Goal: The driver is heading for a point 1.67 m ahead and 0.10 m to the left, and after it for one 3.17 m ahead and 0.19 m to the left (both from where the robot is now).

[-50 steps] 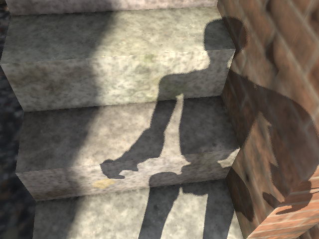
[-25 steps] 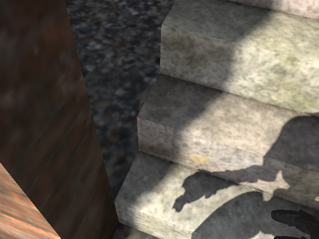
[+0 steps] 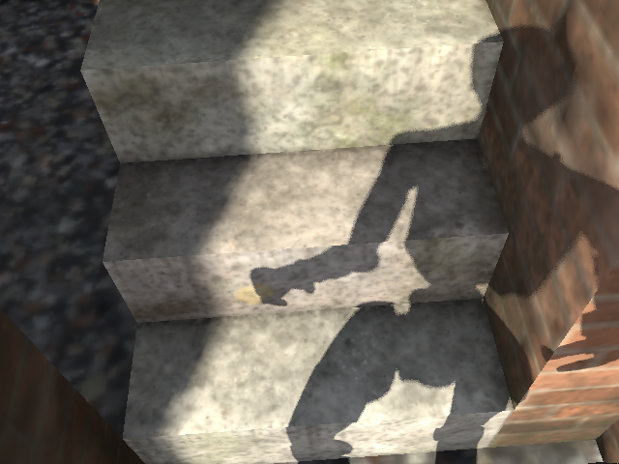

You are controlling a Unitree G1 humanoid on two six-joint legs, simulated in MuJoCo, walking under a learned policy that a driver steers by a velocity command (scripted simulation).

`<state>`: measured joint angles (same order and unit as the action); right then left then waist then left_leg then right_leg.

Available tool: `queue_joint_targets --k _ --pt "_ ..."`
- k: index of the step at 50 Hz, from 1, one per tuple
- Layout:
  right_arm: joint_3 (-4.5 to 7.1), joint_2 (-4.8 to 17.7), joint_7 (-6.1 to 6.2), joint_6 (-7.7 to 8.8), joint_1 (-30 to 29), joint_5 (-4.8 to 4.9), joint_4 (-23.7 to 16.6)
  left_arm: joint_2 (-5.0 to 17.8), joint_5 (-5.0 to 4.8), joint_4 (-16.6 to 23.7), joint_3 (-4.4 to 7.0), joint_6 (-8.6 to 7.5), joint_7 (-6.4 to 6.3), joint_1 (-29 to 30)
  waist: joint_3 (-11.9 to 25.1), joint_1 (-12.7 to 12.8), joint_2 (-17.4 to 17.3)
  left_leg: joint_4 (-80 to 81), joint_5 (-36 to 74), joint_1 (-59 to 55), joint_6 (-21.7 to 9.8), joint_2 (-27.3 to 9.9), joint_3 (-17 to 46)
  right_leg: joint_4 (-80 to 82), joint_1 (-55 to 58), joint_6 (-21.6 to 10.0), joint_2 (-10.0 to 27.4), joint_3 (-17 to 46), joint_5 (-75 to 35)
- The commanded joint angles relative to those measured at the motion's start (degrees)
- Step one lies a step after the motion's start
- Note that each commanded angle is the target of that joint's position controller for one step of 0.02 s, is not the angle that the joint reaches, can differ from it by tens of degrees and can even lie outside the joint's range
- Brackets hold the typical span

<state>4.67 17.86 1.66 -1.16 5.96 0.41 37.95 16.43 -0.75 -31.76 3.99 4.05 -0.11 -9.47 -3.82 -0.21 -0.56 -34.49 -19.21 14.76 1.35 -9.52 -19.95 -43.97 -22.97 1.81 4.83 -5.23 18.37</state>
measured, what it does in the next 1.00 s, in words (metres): walks ahead, turning left: right foot, then left foot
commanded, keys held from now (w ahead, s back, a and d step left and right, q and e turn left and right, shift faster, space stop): e+shift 0.12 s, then w+e+shift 0.02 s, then w+q+shift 0.70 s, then w+e+shift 0.16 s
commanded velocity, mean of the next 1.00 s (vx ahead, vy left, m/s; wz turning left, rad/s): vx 0.46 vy -0.02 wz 0.20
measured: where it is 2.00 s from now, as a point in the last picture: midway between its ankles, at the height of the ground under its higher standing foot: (247, 220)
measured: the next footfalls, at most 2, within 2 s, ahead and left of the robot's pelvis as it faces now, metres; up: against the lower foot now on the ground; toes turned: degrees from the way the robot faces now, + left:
right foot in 0.02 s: +0.03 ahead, -0.12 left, +0.00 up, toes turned -7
left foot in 0.70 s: +0.20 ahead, +0.15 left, +0.00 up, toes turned +8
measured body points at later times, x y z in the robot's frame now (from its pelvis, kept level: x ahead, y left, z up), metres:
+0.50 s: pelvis +0.06 -0.01 +0.02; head +0.05 -0.03 +0.47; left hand +0.19 +0.25 -0.07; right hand +0.20 -0.29 -0.07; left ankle +0.11 +0.15 -0.66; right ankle +0.00 -0.11 -0.73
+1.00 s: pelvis +0.25 +0.08 +0.01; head +0.27 +0.14 +0.46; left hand +0.31 +0.31 -0.14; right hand +0.38 -0.16 -0.08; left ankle +0.16 +0.15 -0.73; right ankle +0.30 -0.03 -0.44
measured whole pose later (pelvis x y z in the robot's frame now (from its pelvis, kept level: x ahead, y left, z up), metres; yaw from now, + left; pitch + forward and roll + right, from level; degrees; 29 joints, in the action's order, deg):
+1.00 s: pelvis +0.25 +0.08 +0.01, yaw +16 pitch +5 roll -2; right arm 1.8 12.6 2.5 1.2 20.3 -2.6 44.0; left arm 9.4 1.8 -38.1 0.1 1.1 -0.6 -14.9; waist 1.2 -0.6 5.7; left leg -27.1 -19.9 11.1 -4.2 4.1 6.5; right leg -115.9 -61.8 0.3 -2.8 0.0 24.3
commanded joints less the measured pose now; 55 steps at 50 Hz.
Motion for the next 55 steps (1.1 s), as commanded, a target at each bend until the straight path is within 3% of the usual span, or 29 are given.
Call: queue_joint_targets --k 1,2,3,4,5,7,8,12,15,16,17,21,26,28,29,30,32,33,34,35,36,37,39,42,45,48,50,53,55 --pt "1.54 5.06 -0.94 0.78 -1.14 -0.25 -2.24 10.00 0.14 0.84 4.02 0.13 -1.79 -14.43 7.39 6.69 4.66 -15.99 16.42 8.10 -1.98 -3.83 3.54 17.98 20.45 -7.66 -2.47 5.55 -19.66" --pt "0.09 0.72 -0.86 1.41 -4.28 -3.93 -7.55 18.99 1.30 2.12 4.84 -0.33 -2.49 -15.23 6.67 2.84 27.33 -38.25 -20.51 33.81 3.85 4.28 5.26 13.81 30.89 -16.80 11.82 30.41 -60.79" --pt "0.72 4.43 -0.45 2.01 -7.49 -2.89 -7.37 17.39 4.64 3.76 4.15 -2.69 -0.61 -14.70 18.70 6.42 18.46 -47.41 -24.27 33.30 3.96 6.40 21.37 19.28 27.41 -25.93 18.86 39.82 -55.55" --pt "1.10 6.87 -0.39 2.35 -9.43 -1.44 -8.30 16.38 4.03 3.53 3.67 -4.43 0.24 -11.57 16.32 4.85 9.05 -46.34 -19.43 33.00 3.24 6.30 24.64 22.00 25.21 -24.06 16.79 36.50 -42.06" --pt "1.06 6.56 0.20 2.45 -10.72 -1.39 -9.20 16.02 2.14 3.12 3.79 -4.87 -0.15 -8.00 11.54 2.49 6.26 -41.75 -12.59 34.40 2.25 6.60 25.01 22.06 22.76 -20.46 13.08 32.92 -33.06" --pt "0.93 7.38 0.57 1.91 -9.16 -3.51 -8.65 13.93 0.68 3.75 2.82 -4.79 -2.30 -2.69 12.30 0.84 2.76 -38.73 -1.26 30.63 3.04 7.78 25.25 22.26 17.72 -15.91 10.64 29.62 -23.92" --pt "-0.82 3.22 -0.63 -0.24 1.34 -6.56 -2.17 9.14 1.43 0.22 1.93 -3.83 -2.91 -4.43 9.86 0.31 4.75 -36.35 8.19 26.84 1.64 7.13 23.79 25.31 17.36 -11.56 7.09 23.33 -19.06" --pt "-1.49 3.17 -1.35 -0.45 1.01 -3.45 -0.39 4.59 2.41 -3.58 -0.33 -5.94 -2.62 -6.98 9.03 2.79 7.16 -28.04 10.72 21.38 0.79 7.38 20.11 31.11 17.80 -10.62 5.80 19.60 -13.46" --pt "-2.36 1.42 -1.06 0.26 -0.45 -3.13 0.02 5.66 3.10 -5.68 -0.40 -7.63 -2.92 -8.61 6.17 4.41 7.34 -19.91 9.99 19.02 0.12 6.80 20.83 32.61 19.29 -9.94 8.07 17.12 -16.28" --pt "-0.98 3.11 -0.53 2.83 -6.61 1.02 -5.22 10.04 3.93 -5.61 0.60 -8.06 -3.70 -6.38 10.00 4.99 6.10 -18.62 9.29 20.66 1.02 5.79 23.26 30.81 21.29 -11.77 11.42 18.64 -9.12" --pt "-0.86 3.97 -0.55 3.88 -7.57 1.37 -5.82 10.48 3.73 -5.91 0.87 -8.20 -4.13 -6.55 9.05 5.81 6.34 -18.37 8.23 22.51 1.21 6.21 24.00 32.14 21.72 -12.52 12.88 19.91 -4.14" --pt "-0.02 3.64 -1.49 3.87 -3.75 0.50 -7.31 8.18 1.76 -7.79 0.56 -9.56 -4.07 -8.79 2.90 5.56 9.70 -20.18 6.04 30.50 1.53 6.32 24.46 34.91 22.47 -13.56 14.23 19.89 2.47" --pt "-0.77 -1.38 -3.56 3.89 -2.09 1.25 -7.39 7.90 3.02 -8.56 1.02 -10.20 -2.19 -8.43 0.56 5.04 7.94 -16.54 8.66 29.86 -1.43 3.66 21.75 34.81 20.07 -10.73 11.43 11.00 -5.49" --pt "-0.36 -0.56 -3.72 4.24 -1.94 1.60 -6.88 8.36 1.96 -9.18 1.34 -9.95 -2.05 -6.12 0.93 4.74 7.46 -13.16 8.90 23.38 -1.92 4.20 18.64 33.37 15.72 -8.86 9.38 5.09 -8.34" --pt "-0.18 0.11 -3.63 4.06 -2.41 1.02 -7.19 8.64 1.84 -9.35 1.63 -10.34 -1.64 -4.46 2.06 3.80 7.23 -12.51 9.46 20.05 -2.76 3.47 18.37 31.79 13.88 -8.16 9.26 2.86 -12.62" --pt "-0.75 -1.03 -4.15 1.77 -4.21 -5.01 -7.65 3.57 2.50 -9.46 -0.58 -11.39 -0.74 -6.87 0.67 3.55 5.71 -11.27 7.84 15.29 -3.37 3.95 15.59 34.13 9.60 -8.54 10.77 1.41 -18.03" --pt "0.55 1.27 -3.61 1.44 6.11 -3.75 -4.50 6.97 3.69 -9.61 0.68 -10.04 0.62 -4.01 9.20 -1.42 11.73 -9.12 1.57 4.50 -5.62 10.08 10.08 20.96 13.80 -7.36 7.26 -3.13 -32.75" --pt "1.72 3.26 -3.08 2.00 14.70 -3.67 -1.25 6.15 3.26 -9.42 0.40 -9.17 0.80 -3.50 13.43 -5.88 6.35 -4.68 1.65 -4.75 -6.87 13.07 9.67 5.91 11.71 -6.49 4.22 -7.23 -38.94" --pt "2.91 6.36 -2.49 2.65 24.65 -4.73 1.65 5.27 3.51 -8.66 -0.12 -8.73 0.61 -2.66 16.15 -10.94 -1.74 -0.01 -1.17 -16.88 -8.03 14.21 12.08 -13.91 1.23 -5.20 1.88 -8.49 -30.11" --pt "2.70 9.80 -1.75 3.08 24.04 -3.66 2.12 -2.96 6.03 -7.37 -2.49 -8.74 1.18 -1.32 9.33 -8.23 -13.37 5.81 -7.84 -15.46 -8.45 2.15 30.51 -29.05 -16.85 -3.89 -2.10 -5.75 7.26" --pt "3.14 16.37 -1.11 2.74 20.87 -2.96 -0.55 -3.92 4.80 -1.87 -2.57 -9.41 2.14 -3.52 14.69 -4.90 -23.86 23.11 -4.49 -22.99 -18.59 -9.23 66.00 -44.36 -31.37 -2.81 -8.11 3.17 7.67" --pt "4.08 13.91 -0.66 1.60 18.50 -2.04 -0.99 0.89 5.84 -2.67 -1.15 -10.59 2.69 -4.15 10.67 -4.19 -3.94 25.14 4.56 -22.92 -19.53 -10.86 74.03 -55.93 -39.20 -0.81 -4.01 8.80 -0.90" --pt "2.26 8.66 0.01 2.10 12.13 -2.64 -1.46 -0.02 6.36 -2.74 -2.10 -10.14 1.63 -4.05 9.79 -0.93 2.99 14.86 26.34 -12.30 -18.10 -7.04 52.78 -60.45 -36.44 1.09 -1.20 7.99 -7.07" --pt "-0.30 3.53 0.01 3.72 8.46 -1.52 -0.75 -1.40 5.90 -1.86 -2.88 -5.70 0.84 -6.82 9.81 2.83 -1.10 9.11 39.27 -0.69 -13.43 0.37 39.78 -59.13 -30.63 0.43 -1.98 7.61 -6.20" --pt "-0.64 4.55 0.45 3.94 10.46 -2.92 0.64 -3.58 3.17 -4.22 -3.34 -2.98 1.19 -11.08 10.86 2.55 -6.15 9.45 51.21 0.70 -10.99 2.35 32.15 -62.40 -26.35 -0.23 -6.19 1.35 -6.08" --pt "0.54 6.30 1.12 2.45 16.51 -3.00 3.79 -5.01 1.49 -1.08 -3.29 -3.70 -0.62 -1.58 5.84 -2.34 -9.53 12.04 50.59 -11.84 -14.03 -2.98 35.14 -78.19 -46.43 -0.96 -7.41 3.49 5.70" --pt "0.64 6.23 2.14 2.76 24.26 -3.43 6.85 -6.26 2.74 1.42 -3.28 -4.16 -1.87 4.81 2.00 -4.66 -8.92 12.54 40.98 -24.59 -15.33 -8.26 37.20 -89.73 -65.66 -3.81 -9.94 12.27 15.42" --pt "0.55 4.66 1.87 4.11 22.78 -3.06 11.35 -8.05 2.56 2.40 -4.43 -5.75 -0.82 9.79 -1.47 -1.36 0.85 17.38 33.28 -21.48 -7.12 -7.56 27.90 -84.54 -65.95 -7.80 -10.63 14.22 15.15" --pt "-0.77 1.32 0.03 5.09 20.31 -2.80 12.35 -11.78 3.18 3.14 -6.32 -4.83 1.24 12.95 0.59 -1.09 -0.74 22.27 40.10 -13.27 -2.46 -3.45 20.46 -73.83 -56.26 -8.20 -10.19 5.13 11.29"
Velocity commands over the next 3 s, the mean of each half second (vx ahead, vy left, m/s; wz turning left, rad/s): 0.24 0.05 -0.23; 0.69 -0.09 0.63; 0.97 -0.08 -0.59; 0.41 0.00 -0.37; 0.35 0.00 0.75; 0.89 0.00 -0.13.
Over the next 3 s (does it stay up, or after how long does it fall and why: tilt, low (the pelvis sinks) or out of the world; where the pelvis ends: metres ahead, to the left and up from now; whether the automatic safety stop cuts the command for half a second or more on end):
stays up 0.85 0.15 0.50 its command is cut before an obstacle after 0.1 s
